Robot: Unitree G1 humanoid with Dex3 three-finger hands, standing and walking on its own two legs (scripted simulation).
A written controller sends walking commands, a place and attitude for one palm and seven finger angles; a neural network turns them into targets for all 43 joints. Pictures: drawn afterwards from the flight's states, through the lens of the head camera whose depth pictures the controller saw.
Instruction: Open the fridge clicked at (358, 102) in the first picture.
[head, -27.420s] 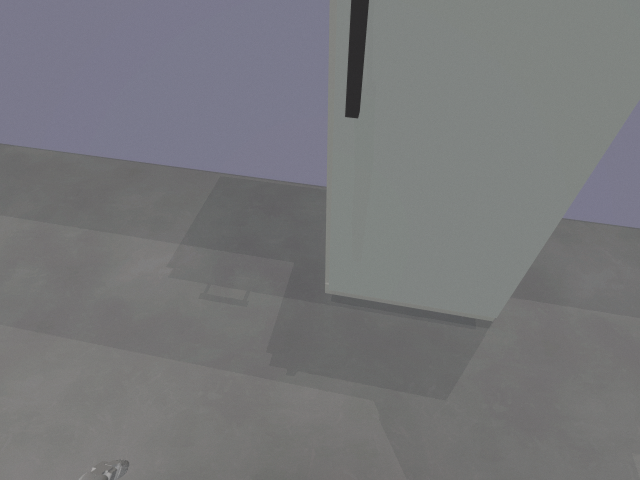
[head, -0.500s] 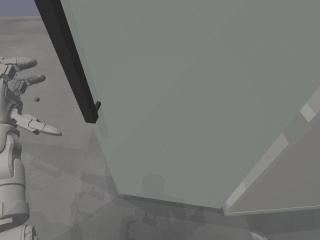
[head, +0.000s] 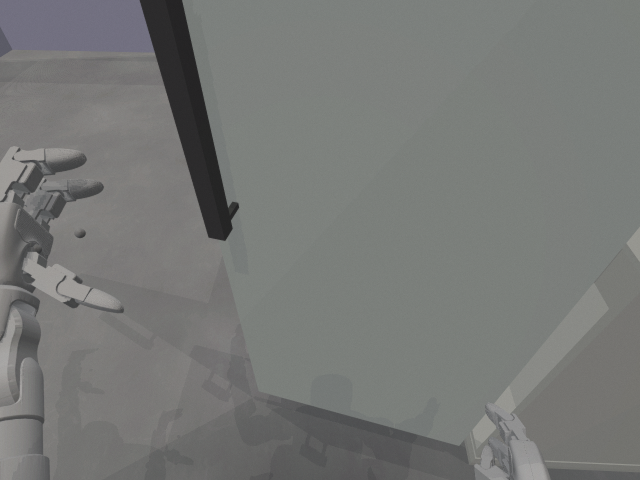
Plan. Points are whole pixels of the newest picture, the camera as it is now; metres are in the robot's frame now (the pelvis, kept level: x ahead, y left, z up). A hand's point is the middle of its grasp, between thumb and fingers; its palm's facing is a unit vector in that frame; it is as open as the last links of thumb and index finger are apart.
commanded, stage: draw the hand back to the body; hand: left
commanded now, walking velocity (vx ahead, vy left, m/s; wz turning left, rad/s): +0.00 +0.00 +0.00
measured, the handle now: (200, 104) +0.45 +0.20 +0.26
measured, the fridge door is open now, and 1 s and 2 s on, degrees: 77 77 77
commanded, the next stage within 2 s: step back with the hand held close in 1.58 s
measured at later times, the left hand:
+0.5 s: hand (75, 277) +0.25 +0.28 +0.18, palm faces -0.06 -1.00 -0.08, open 14.6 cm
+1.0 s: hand (60, 282) +0.24 +0.29 +0.18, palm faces +0.48 -0.82 -0.32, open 10.8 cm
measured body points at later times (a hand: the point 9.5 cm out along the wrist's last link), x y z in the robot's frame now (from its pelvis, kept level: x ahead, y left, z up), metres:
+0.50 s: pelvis +0.00 +0.01 +0.01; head -0.03 -0.01 +0.46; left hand +0.25 +0.33 +0.18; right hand +0.19 -0.23 -0.05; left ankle +0.04 +0.12 -0.72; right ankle +0.00 -0.12 -0.72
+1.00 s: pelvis +0.02 +0.02 +0.02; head +0.00 +0.00 +0.47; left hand +0.21 +0.33 +0.20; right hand +0.20 -0.20 -0.07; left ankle +0.04 +0.13 -0.72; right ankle +0.00 -0.12 -0.72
